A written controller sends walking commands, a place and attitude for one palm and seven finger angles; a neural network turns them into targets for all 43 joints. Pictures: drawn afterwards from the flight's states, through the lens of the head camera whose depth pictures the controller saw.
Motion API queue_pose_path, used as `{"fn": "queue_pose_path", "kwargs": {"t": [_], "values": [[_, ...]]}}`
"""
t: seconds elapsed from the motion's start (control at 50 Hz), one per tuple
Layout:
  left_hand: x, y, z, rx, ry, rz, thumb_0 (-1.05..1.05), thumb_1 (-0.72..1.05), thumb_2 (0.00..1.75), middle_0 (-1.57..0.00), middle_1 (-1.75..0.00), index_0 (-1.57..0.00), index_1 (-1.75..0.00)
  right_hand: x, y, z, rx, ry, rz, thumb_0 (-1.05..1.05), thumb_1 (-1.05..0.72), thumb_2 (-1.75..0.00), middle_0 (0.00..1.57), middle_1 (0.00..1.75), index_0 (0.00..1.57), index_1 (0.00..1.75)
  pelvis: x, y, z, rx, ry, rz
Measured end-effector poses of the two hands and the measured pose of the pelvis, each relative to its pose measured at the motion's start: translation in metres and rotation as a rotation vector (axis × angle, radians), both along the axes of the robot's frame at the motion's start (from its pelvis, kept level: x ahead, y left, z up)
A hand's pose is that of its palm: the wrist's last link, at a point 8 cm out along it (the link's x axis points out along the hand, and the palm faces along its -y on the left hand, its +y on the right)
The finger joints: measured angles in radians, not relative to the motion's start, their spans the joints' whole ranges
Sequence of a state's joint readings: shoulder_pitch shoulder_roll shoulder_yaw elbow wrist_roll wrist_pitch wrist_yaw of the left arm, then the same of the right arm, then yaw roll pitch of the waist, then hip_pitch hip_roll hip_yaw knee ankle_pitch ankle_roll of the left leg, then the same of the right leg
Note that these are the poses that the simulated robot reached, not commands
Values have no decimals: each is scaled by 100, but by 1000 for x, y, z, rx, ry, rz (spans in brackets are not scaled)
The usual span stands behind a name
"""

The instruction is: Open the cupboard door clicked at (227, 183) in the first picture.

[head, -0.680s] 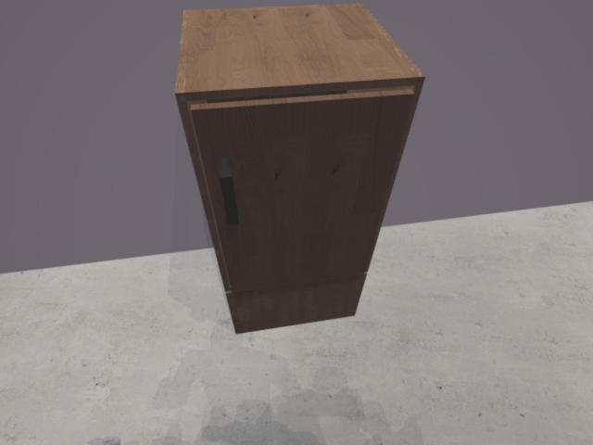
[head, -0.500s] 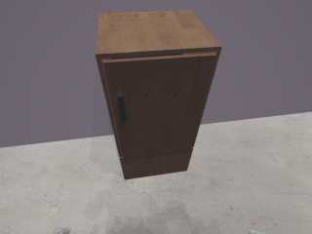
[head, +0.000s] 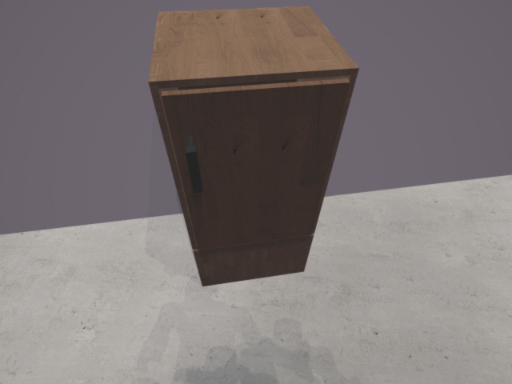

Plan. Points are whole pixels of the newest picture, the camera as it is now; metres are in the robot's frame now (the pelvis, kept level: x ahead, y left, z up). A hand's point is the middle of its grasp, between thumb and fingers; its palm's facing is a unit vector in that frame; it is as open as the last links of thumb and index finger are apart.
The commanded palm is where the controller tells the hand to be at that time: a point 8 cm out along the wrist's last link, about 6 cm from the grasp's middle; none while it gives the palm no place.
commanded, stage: stand and wait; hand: left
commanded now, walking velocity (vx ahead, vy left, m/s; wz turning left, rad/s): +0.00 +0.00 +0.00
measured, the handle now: (194, 164) +0.58 +0.19 -0.03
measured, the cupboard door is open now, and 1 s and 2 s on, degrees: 0 0 0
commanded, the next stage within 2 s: look at it before walking up in 0.14 s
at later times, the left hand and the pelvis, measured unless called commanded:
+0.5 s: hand out of the picture +0.07 +0.22 -0.16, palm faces -0.02 -0.96 -0.29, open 7.4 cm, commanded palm none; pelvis +0.00 -0.01 +0.00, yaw +0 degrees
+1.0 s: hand out of the picture +0.05 +0.21 -0.17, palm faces +0.00 -0.96 -0.28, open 7.4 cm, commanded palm none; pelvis +0.01 -0.01 +0.00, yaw +1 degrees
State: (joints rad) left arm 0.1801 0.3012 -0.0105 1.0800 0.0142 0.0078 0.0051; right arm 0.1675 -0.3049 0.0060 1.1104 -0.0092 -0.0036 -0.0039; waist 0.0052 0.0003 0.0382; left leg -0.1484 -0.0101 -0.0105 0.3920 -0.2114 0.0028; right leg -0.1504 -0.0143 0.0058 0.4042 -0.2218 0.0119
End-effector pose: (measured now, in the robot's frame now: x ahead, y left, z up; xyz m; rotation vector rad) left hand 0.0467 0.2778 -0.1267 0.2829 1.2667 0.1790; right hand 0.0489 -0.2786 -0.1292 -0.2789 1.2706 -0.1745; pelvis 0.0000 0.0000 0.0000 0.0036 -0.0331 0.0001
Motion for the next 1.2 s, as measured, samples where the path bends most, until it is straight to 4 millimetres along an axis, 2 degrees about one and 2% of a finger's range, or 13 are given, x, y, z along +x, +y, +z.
{"fn": "queue_pose_path", "kwargs": {"t": [0.16, 0.44, 0.92, 1.04, 1.12, 1.2], "values": [[3, -5, 1, -2, -10, -3, 1, 90, 90, -20, -30, -21, -30, -3, -1, -1, 7, 4, -6, 0, -91, -90, 20, 30, 20, 30, -1, -3, 1, 0, 1, -1], [13, -12, 1, -14, -38, -6, 1, 90, 90, -20, -30, -21, -30, 9, 0, 1, 12, -23, 2, 0, -91, -90, 20, 30, 20, 30, 1, -6, 1, -1, 5, 0], [7, -10, 0, -10, 3, 19, 1, 90, 90, -20, -30, -20, -30, 13, 2, 0, 11, -4, 7, 0, -91, -90, 20, 30, 20, 30, 10, -5, 2, -1, 10, 4], [-2, -25, -9, -41, 33, 45, 0, 90, 90, -20, -30, -20, -30, 7, 16, -8, 46, 36, 3, 0, -91, -90, 20, 30, 20, 30, 18, -8, -1, 3, 13, 23], [-15, -44, -18, -77, 78, 74, 0, 90, 90, -20, -30, -20, -30, -1, 26, -17, 81, 85, -7, 0, -91, -90, 20, 30, 20, 30, 28, -14, -4, 10, 21, 38], [-30, -66, -23, -104, 126, 122, 0, 90, 90, -20, -30, -20, -30, -6, 27, -24, 103, 137, -18, 0, -91, -90, 20, 30, 20, 30, 40, -25, -8, 4, 32, 56]]}}
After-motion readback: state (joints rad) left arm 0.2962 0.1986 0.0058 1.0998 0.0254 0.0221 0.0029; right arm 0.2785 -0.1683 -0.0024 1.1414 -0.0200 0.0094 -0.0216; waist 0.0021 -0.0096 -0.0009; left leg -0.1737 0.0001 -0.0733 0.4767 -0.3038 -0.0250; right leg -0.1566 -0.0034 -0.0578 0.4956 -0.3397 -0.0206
